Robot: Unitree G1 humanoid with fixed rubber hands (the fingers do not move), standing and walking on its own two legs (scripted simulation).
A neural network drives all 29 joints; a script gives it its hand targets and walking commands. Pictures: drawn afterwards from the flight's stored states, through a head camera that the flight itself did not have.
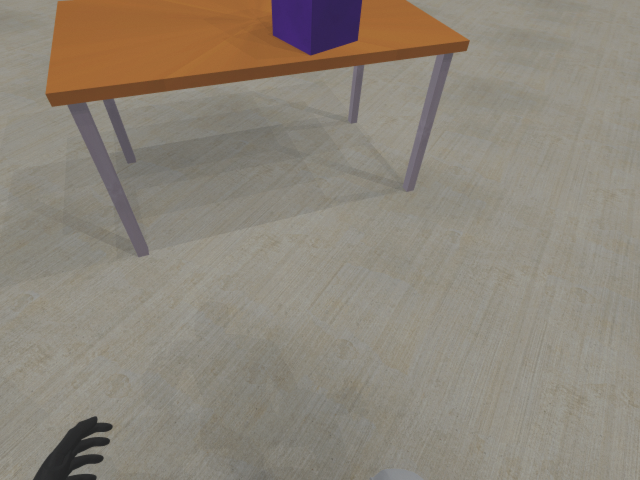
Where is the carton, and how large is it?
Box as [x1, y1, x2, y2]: [271, 0, 361, 54]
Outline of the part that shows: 271,0 273,35 309,54 313,54 357,40 361,0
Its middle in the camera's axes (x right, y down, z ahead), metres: -0.01 -0.78 +1.23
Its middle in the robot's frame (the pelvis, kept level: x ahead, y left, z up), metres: +1.46 +0.01 +0.08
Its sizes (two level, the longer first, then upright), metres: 0.210 0.200 0.250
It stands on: a table, 0.70 m high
